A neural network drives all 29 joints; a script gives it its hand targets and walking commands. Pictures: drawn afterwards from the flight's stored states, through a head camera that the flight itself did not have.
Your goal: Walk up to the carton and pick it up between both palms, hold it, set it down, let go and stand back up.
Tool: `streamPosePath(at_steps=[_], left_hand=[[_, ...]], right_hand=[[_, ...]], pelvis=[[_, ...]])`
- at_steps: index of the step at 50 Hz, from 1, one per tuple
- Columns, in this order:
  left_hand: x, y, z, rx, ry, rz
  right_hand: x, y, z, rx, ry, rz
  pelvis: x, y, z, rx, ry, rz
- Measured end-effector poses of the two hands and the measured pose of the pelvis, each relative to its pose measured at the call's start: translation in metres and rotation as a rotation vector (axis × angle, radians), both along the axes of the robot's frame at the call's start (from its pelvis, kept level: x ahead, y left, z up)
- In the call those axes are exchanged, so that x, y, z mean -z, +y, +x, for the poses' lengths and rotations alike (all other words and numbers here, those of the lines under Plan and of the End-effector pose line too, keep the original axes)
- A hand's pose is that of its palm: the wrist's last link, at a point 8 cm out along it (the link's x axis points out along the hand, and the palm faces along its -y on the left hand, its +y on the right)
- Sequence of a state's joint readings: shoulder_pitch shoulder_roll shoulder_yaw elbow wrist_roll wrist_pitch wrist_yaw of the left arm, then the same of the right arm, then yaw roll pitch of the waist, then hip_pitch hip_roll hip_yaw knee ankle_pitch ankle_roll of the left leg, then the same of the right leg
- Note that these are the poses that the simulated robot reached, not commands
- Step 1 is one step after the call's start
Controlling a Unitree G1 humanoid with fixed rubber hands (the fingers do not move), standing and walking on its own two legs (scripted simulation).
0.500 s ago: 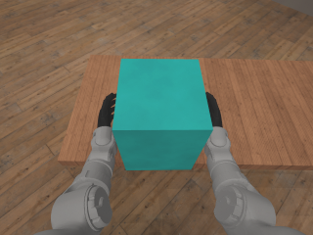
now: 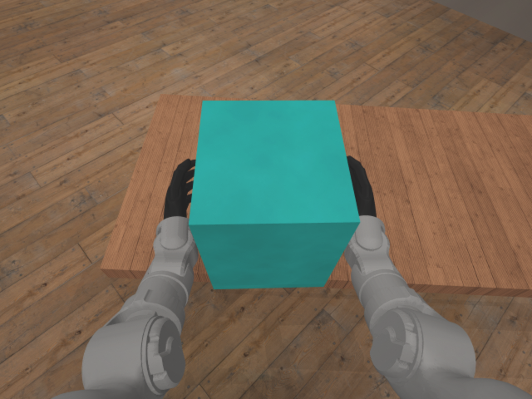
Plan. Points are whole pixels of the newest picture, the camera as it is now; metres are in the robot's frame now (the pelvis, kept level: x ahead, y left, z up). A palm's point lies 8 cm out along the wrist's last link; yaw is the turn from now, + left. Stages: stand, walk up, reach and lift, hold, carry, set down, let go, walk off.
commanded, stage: reach and lift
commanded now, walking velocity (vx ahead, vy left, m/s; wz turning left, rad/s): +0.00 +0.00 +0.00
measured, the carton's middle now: (269, 202) +0.42 +0.00 +0.02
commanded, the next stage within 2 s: none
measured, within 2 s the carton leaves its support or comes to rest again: neither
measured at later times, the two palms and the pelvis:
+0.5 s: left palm (180, 195) +0.41 +0.14 +0.05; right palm (371, 195) +0.40 -0.15 +0.07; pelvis -0.01 +0.00 -0.01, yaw +0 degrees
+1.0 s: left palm (155, 169) +0.39 +0.15 +0.14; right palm (384, 162) +0.39 -0.14 +0.16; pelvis -0.02 +0.01 +0.00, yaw +1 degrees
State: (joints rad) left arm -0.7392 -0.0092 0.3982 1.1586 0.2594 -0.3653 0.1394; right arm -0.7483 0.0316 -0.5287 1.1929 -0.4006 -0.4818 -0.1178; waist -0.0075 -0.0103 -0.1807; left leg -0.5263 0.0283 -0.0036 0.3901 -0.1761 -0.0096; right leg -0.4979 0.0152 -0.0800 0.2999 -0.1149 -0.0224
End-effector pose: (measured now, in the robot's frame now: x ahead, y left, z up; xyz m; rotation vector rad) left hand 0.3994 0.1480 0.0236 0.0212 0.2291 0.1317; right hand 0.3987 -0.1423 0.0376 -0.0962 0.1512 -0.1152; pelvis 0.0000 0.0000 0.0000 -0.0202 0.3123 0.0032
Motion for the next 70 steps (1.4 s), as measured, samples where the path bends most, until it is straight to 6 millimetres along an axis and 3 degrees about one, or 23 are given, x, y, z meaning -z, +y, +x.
streamPosePath(at_steps=[13,22,34,43,54,70], left_hand=[[-0.004,-0.002,-0.003,0.004,0.023,-0.008],[-0.021,-0.007,0.005,0.020,0.029,0.000],[-0.063,-0.003,0.007,0.028,-0.014,0.030],[-0.095,0.004,-0.002,0.024,-0.017,0.032],[-0.124,0.007,-0.015,0.026,-0.027,0.021],[-0.136,0.006,-0.035,0.023,-0.004,0.050]], right_hand=[[-0.007,-0.002,-0.003,0.006,0.021,0.017],[-0.021,-0.008,0.000,0.024,0.026,0.037],[-0.062,-0.003,0.002,0.026,-0.013,0.076],[-0.100,0.004,-0.005,0.024,-0.013,0.106],[-0.132,0.007,-0.018,0.030,-0.014,0.113],[-0.127,0.006,-0.039,0.034,0.012,0.123]], pelvis=[[0.002,-0.002,-0.007,-0.003,0.015,0.000],[0.005,0.000,-0.008,0.001,-0.001,0.001],[0.004,0.006,-0.004,-0.009,-0.082,-0.001],[-0.001,0.010,-0.009,-0.016,-0.199,-0.002],[-0.004,0.010,-0.019,-0.014,-0.298,0.000],[-0.006,0.010,-0.027,-0.017,-0.350,0.004]])
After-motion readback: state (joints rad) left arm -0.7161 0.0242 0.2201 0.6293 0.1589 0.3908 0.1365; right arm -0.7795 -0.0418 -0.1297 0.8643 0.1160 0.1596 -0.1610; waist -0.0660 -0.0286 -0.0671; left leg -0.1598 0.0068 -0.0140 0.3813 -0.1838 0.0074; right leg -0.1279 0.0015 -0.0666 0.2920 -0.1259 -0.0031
